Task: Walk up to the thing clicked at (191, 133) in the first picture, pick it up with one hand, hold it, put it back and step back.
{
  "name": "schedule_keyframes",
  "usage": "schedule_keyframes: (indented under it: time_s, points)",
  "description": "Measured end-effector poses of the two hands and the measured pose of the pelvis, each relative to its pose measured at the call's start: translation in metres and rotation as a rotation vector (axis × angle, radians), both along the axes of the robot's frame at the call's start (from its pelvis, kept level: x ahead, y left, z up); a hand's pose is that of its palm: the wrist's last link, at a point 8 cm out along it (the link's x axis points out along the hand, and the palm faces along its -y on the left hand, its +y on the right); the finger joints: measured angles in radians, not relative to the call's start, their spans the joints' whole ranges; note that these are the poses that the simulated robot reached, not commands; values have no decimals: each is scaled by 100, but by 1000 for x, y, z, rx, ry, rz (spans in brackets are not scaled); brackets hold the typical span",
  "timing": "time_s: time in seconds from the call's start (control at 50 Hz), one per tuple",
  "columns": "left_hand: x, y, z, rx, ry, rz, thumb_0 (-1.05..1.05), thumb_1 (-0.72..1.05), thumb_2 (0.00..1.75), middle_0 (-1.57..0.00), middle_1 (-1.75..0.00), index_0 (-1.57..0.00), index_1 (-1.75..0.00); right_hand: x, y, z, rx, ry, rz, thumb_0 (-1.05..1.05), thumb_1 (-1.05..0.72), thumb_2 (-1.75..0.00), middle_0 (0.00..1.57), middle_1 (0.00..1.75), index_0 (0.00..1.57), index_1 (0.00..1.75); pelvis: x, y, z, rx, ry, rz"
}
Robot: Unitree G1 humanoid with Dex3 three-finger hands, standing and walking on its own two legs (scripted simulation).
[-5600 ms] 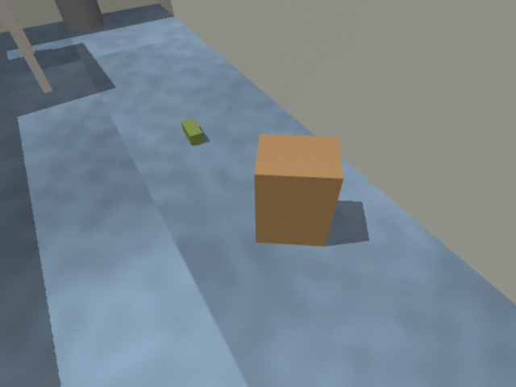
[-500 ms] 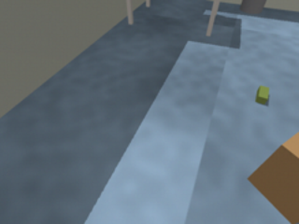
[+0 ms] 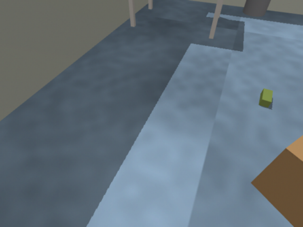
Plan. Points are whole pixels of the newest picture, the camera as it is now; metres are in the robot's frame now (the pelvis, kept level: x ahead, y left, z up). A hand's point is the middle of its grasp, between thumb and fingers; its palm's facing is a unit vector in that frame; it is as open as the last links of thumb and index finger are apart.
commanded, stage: stand
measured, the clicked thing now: (265, 97) +1.34 -1.08 -0.75
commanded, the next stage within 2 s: walk up in 0.34 s
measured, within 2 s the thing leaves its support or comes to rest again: neither
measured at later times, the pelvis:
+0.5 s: pelvis +0.02 +0.01 -0.01, yaw +2 degrees
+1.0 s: pelvis +0.21 +0.04 -0.02, yaw -2 degrees
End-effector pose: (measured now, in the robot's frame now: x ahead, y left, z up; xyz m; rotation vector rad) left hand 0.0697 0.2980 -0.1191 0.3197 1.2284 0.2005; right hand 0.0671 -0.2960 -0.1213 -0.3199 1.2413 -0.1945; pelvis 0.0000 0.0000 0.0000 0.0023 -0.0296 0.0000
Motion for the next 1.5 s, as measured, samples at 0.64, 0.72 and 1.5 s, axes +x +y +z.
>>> schedule_keyframes:
  time_s: [0.64, 0.72, 1.5]
  points:
    - [-13, 78, -15, 21, 47, 71, 0, 90, 90, -20, -30, -20, -30, 76, 2, 17, -86, -105, 78, 1, -90, -90, 20, 30, 20, 30, 57, 40, -21, -12, -10, 23]
    - [24, 89, -17, 22, 71, 38, 1, 90, 90, -20, -30, -20, -30, 85, 13, 24, -95, -144, 29, 1, -90, -90, 20, 30, 21, 30, 82, 50, -19, 5, -13, 4]
    - [425, 66, -16, 12, -35, -16, 1, 90, 90, -20, -30, -20, -30, 482, -1, 15, -81, -133, 98, 1, -90, -90, 20, 30, 20, 30, 471, 36, -29, -26, 4, -4]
